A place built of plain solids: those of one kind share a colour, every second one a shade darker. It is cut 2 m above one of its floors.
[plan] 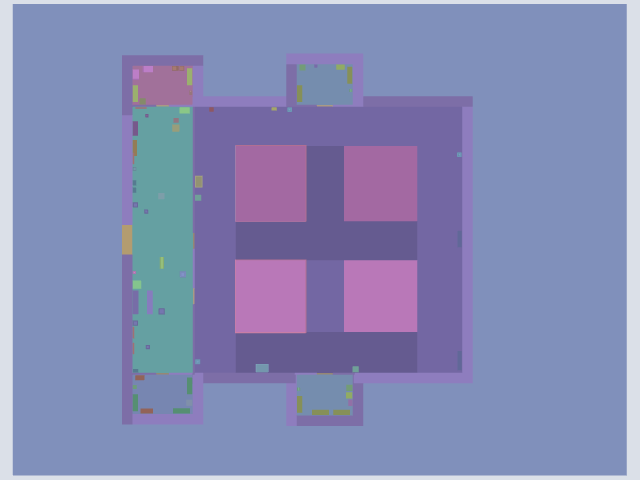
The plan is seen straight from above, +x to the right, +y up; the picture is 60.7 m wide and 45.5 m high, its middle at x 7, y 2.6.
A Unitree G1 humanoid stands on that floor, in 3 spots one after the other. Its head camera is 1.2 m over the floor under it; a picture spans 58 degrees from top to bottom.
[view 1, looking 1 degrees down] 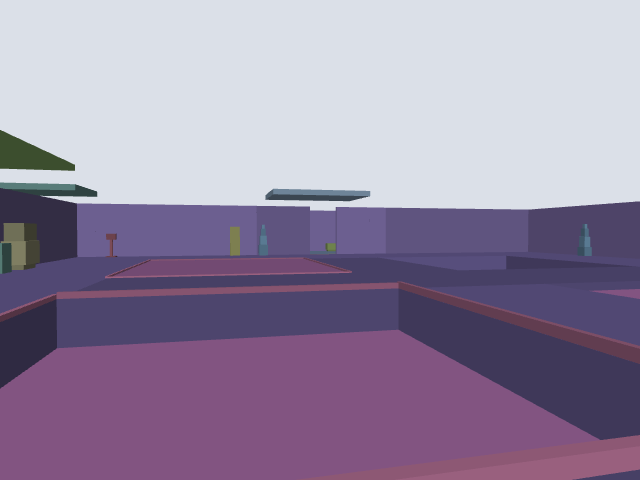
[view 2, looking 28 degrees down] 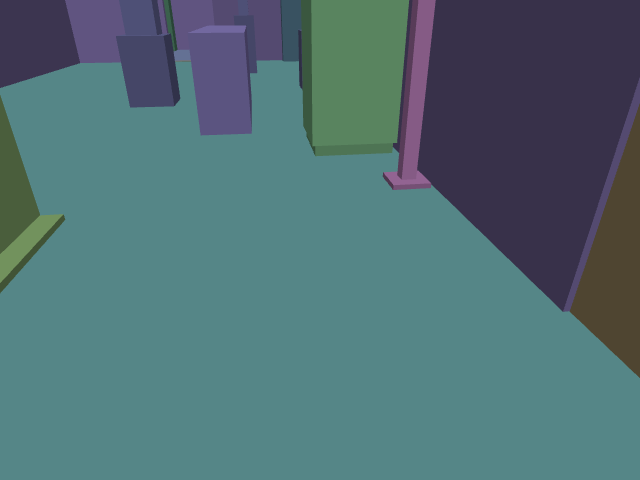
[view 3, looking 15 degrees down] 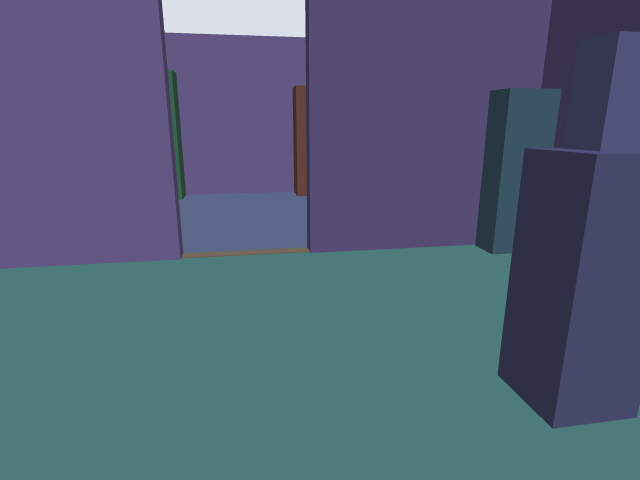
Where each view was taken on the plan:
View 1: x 1.90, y -7.98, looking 77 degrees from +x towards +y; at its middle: wall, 27.97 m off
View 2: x -9.47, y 2.62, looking -98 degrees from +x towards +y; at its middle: floor_foyer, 2.56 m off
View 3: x -7.92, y -6.03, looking -100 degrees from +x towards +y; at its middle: wall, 4.15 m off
